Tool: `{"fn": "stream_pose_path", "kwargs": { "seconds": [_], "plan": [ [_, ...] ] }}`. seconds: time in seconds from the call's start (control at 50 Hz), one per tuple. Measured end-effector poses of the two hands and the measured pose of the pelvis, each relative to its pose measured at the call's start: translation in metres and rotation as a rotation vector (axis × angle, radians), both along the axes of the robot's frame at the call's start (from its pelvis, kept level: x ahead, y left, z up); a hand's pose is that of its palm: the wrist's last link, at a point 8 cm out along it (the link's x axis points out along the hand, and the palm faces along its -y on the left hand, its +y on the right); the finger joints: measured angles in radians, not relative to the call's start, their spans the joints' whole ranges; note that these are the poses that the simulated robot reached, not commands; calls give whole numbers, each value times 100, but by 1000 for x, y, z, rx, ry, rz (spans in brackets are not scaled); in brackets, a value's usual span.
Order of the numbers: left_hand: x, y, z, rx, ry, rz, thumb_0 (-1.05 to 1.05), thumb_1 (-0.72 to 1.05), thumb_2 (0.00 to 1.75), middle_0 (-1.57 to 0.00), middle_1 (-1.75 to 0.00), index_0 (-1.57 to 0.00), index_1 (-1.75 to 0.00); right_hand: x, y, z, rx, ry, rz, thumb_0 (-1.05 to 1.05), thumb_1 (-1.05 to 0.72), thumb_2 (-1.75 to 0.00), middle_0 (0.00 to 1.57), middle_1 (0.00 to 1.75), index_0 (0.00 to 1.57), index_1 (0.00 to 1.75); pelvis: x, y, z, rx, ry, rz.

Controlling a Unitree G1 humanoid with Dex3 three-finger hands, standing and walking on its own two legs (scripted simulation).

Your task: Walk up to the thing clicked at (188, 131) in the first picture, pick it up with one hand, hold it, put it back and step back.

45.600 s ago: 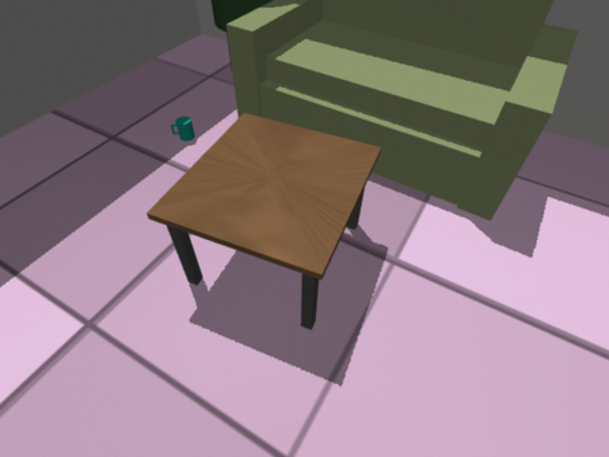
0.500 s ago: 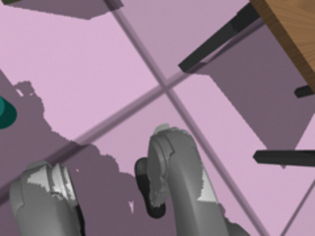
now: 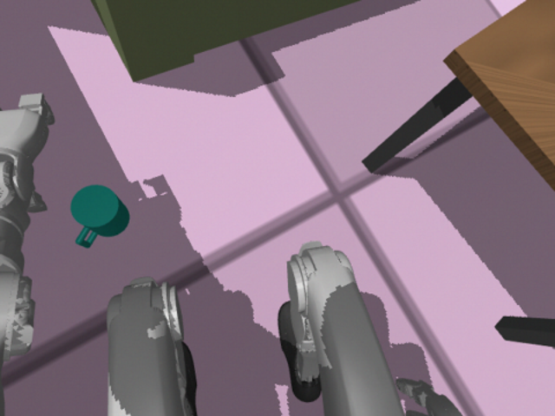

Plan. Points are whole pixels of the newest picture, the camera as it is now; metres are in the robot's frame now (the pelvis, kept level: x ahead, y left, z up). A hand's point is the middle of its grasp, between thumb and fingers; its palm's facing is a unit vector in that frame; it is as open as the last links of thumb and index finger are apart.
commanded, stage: withdraw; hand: left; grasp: from above
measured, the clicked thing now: (98, 219) +0.46 +0.24 -0.33
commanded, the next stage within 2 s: home in 0.32 s
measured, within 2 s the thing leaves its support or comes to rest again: neither
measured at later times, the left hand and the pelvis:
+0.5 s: hand (67, 188) +0.49 +0.25 -0.19, palm faces -0.45 -0.03 -0.89, open 13.8 cm; pelvis -0.01 +0.00 -0.04, yaw +0 degrees
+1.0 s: hand (23, 209) +0.41 +0.24 -0.04, palm faces -0.33 -0.59 -0.74, open 8.6 cm; pelvis +0.00 +0.00 +0.07, yaw +1 degrees
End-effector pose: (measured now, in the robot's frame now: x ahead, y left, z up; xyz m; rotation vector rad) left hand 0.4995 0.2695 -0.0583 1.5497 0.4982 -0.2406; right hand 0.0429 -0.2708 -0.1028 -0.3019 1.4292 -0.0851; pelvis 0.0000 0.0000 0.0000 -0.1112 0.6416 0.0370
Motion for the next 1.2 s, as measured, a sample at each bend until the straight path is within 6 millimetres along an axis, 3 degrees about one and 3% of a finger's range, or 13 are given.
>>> {"fn": "stream_pose_path", "kwargs": {
  "seconds": [0.12, 0.24, 0.36, 0.48, 0.6, 0.72, 0.84, 1.02, 1.2],
  "plan": [
    [-12, -9, 22, -53, 53, -60, 0, -55, 104, -12, -104, -11, -106, 11, -11, 28, -64, -32, 36, 0, -92, -90, 20, 29, 20, 30, -6, -1, 22, 6, -15, 8],
    [-23, -16, 8, -65, 64, -111, 0, -53, 103, -15, -101, -13, -104, 8, -21, 36, -126, -32, 57, 0, -92, -90, 20, 29, 20, 30, -12, -2, 20, 9, -25, 11],
    [-26, -21, -34, -64, 73, -139, 0, -53, 103, -15, -101, -13, -103, -8, -20, 21, -146, -2, 68, 0, -92, -90, 20, 29, 20, 30, -15, -1, -2, 5, -28, 10],
    [-12, -22, -73, -66, 15, -125, 0, -52, 101, -14, -101, -14, -102, -31, -7, -5, -124, 49, 61, 0, -91, -90, 20, 29, 20, 30, -15, -1, -31, -7, -33, 5],
    [9, -16, -83, -62, -88, -54, 0, -44, 96, -20, -88, -18, -90, -51, 12, -25, -65, 96, 8, 0, -90, -89, 20, 29, 20, 30, -10, 0, -46, -15, -12, -1],
    [9, -10, -56, -130, -104, 83, 0, -24, 96, -23, -77, -21, -78, -49, 26, -23, 4, 98, -66, 0, -89, -89, 20, 30, 20, 30, -3, 1, -31, -12, 14, -1],
    [-20, -3, -7, -276, -51, 190, 0, 7, 98, -24, -66, -22, -67, -21, 22, 7, 20, 32, -95, 0, -89, -89, 20, 30, 21, 30, 4, 3, 10, -5, 21, 4],
    [-98, 0, 74, -547, -31, 326, 0, 62, 95, -22, -43, -22, -43, 66, 2, 79, -30, -197, -5, 0, -90, -89, 20, 29, 20, 30, 5, 2, 81, 13, -34, 18],
    [-175, -6, 134, -756, -23, 551, 1, 85, 91, -21, -32, -21, -32, 152, 15, 159, -21, -485, 80, 0, -90, -89, 20, 29, 20, 30, 7, -3, 146, 36, -119, 32]
  ]
}}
